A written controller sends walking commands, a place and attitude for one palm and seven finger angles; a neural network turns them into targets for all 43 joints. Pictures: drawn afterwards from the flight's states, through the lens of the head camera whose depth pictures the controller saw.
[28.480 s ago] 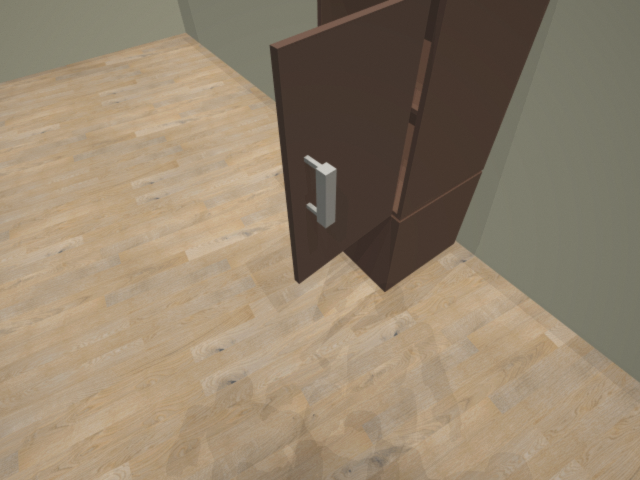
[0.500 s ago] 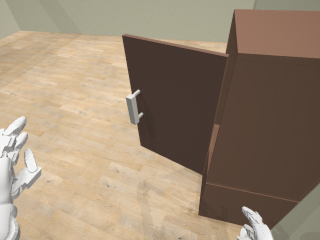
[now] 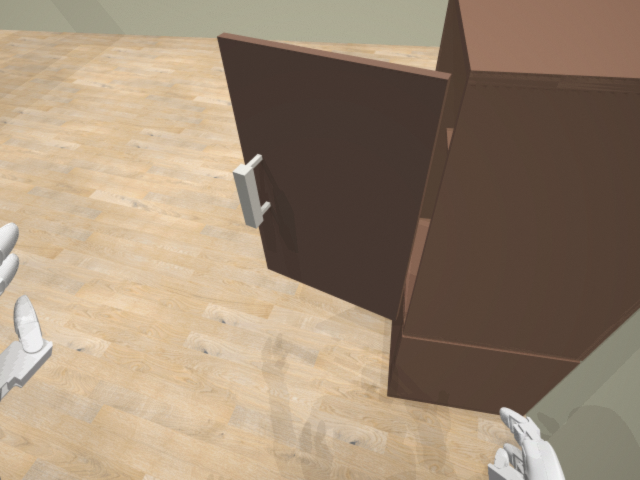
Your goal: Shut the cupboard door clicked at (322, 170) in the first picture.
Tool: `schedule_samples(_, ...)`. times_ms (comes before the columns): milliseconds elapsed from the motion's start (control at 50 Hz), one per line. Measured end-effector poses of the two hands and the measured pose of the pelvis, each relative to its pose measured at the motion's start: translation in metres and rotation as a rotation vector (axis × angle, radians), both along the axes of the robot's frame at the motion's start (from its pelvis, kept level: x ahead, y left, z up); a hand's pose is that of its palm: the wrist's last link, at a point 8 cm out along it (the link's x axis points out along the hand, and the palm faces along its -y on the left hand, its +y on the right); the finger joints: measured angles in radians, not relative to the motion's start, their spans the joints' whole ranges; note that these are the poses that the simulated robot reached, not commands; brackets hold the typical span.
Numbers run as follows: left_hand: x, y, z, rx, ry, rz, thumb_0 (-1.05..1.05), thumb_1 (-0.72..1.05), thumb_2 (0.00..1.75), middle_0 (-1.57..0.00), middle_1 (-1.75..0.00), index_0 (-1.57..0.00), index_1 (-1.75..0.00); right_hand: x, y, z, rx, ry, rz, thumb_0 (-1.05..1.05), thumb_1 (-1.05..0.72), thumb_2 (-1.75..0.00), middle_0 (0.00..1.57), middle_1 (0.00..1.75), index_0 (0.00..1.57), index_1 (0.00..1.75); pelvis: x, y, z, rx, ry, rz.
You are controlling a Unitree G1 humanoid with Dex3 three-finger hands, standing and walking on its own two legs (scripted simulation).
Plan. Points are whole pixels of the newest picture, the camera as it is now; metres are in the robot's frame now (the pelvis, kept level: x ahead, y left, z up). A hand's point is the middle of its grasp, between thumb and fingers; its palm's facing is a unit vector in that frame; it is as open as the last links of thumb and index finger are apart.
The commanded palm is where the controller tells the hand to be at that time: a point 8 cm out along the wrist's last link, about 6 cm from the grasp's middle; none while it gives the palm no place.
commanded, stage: step back with the hand held close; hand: left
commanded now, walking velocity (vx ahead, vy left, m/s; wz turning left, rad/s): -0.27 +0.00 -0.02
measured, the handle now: (255, 190) +0.64 +0.18 -0.03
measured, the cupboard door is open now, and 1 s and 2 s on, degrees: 73 73 73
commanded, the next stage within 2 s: stop stepping back and stand still in 1.34 s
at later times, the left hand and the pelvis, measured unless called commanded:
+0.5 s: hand (4, 404) +0.15 +0.26 +0.17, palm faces +0.47 -0.76 -0.45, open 7.4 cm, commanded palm +0.09 +0.30 +0.18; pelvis -0.05 +0.00 -0.01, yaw +0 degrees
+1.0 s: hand out of the picture +0.10 +0.28 +0.18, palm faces +0.52 -0.71 -0.48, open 7.4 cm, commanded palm +0.04 +0.30 +0.18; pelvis -0.09 -0.01 -0.01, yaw +3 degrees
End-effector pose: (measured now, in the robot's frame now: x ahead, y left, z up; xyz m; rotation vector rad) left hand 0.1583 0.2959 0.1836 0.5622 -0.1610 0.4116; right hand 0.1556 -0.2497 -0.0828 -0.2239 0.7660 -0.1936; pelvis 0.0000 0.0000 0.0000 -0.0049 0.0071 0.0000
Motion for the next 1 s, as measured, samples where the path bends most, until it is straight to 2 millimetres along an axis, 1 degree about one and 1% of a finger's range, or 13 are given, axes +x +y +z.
schedule_samples(120,-0.009,0.008,0.005,0.034,-0.024,-0.012,0.01,0.89,0.90,-0.21,-0.30,-0.22,-0.30,-0.013,0.006,0.002,-0.004,-0.001,-0.015,0.01,-0.90,-0.90,0.20,0.30,0.20,0.30,-0.013,0.004,-0.003,0.007,0.002,-0.012)
schedule_samples(240,-0.025,0.004,0.002,0.029,-0.065,-0.016,0.01,0.89,0.90,-0.21,-0.30,-0.21,-0.30,-0.027,0.011,0.004,0.003,-0.026,-0.002,0.01,-0.90,-0.90,0.20,0.30,0.20,0.30,-0.029,0.001,-0.007,0.005,0.001,-0.012)
schedule_samples(420,-0.049,0.000,-0.003,0.021,-0.122,-0.011,0.01,0.88,0.90,-0.21,-0.30,-0.22,-0.30,-0.055,0.003,0.000,-0.026,-0.008,0.019,0.01,-0.90,-0.90,0.20,0.30,0.20,0.30,-0.048,-0.004,-0.012,-0.012,0.010,0.000)
schedule_samples(540,-0.055,0.003,0.002,0.052,-0.151,-0.017,0.01,0.88,0.90,-0.21,-0.30,-0.22,-0.30,-0.071,-0.001,0.001,-0.050,0.004,0.011,0.01,-0.90,-0.90,0.20,0.30,0.20,0.30,-0.055,-0.004,-0.012,-0.012,0.009,0.013)
schedule_samples(620,-0.059,0.002,0.005,0.088,-0.160,-0.009,0.01,0.88,0.90,-0.21,-0.30,-0.22,-0.30,-0.073,-0.003,-0.003,-0.042,-0.002,0.019,0.01,-0.90,-0.90,0.20,0.30,0.20,0.30,-0.058,-0.009,-0.015,-0.009,0.003,0.019)
schedule_samples(700,-0.065,-0.005,0.004,0.086,-0.162,-0.020,0.01,0.89,0.90,-0.21,-0.30,-0.21,-0.30,-0.073,-0.005,-0.006,-0.027,-0.010,0.028,0.01,-0.90,-0.90,0.20,0.30,0.20,0.30,-0.064,-0.013,-0.017,-0.009,0.004,0.014)
schedule_samples(800,-0.075,-0.011,0.003,0.054,-0.168,-0.056,0.01,0.88,0.90,-0.21,-0.30,-0.22,-0.30,-0.077,-0.005,-0.003,-0.033,0.006,0.031,0.01,-0.90,-0.90,0.20,0.30,0.20,0.30,-0.074,-0.010,-0.016,-0.011,0.016,0.032)
schedule_samples(840,-0.081,-0.008,0.004,0.060,-0.170,-0.063,0.01,0.88,0.90,-0.22,-0.30,-0.22,-0.30,-0.079,-0.003,0.000,-0.045,0.010,0.028,0.01,-0.90,-0.90,0.20,0.30,0.20,0.30,-0.078,-0.007,-0.015,-0.014,0.018,0.035)
schedule_samples(900,-0.090,0.003,0.007,0.093,-0.166,-0.045,0.01,0.88,0.90,-0.22,-0.30,-0.22,-0.30,-0.083,0.002,0.005,-0.056,-0.006,0.024,0.01,-0.90,-0.90,0.20,0.30,0.20,0.30,-0.082,-0.004,-0.012,-0.032,0.017,0.044)
schedule_samples(960,-0.100,0.014,0.010,0.109,-0.165,0.000,0.01,0.88,0.90,-0.22,-0.30,-0.22,-0.30,-0.084,0.008,0.008,-0.055,-0.015,0.041,0.01,-0.90,-0.90,0.20,0.30,0.20,0.30,-0.083,-0.005,-0.009,-0.055,0.029,0.064)
schedule_samples(1000,-0.106,0.017,0.010,0.102,-0.175,0.026,0.01,0.88,0.90,-0.22,-0.30,-0.22,-0.30,-0.083,0.011,0.008,-0.050,-0.020,0.063,0.01,-0.90,-0.90,0.20,0.30,0.20,0.30,-0.086,-0.007,-0.009,-0.054,0.046,0.053)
